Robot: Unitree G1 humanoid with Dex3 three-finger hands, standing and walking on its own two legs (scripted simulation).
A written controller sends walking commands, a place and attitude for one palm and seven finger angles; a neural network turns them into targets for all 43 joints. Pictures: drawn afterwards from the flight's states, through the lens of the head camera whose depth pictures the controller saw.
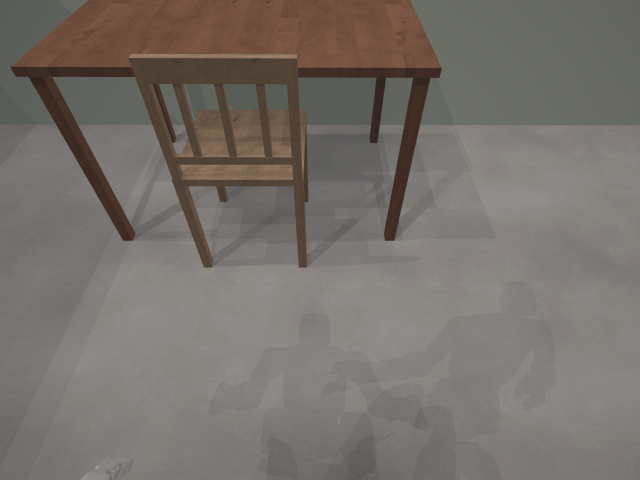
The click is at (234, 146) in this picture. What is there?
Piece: chair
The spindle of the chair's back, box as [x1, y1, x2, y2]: [214, 84, 236, 156]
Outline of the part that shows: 214,84 229,156 236,156 235,143 223,84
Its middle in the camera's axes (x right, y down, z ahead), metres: -0.26 -0.32 +1.07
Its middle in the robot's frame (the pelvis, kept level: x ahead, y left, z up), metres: +1.00 +0.32 -0.11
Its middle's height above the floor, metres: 0.65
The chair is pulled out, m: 0.00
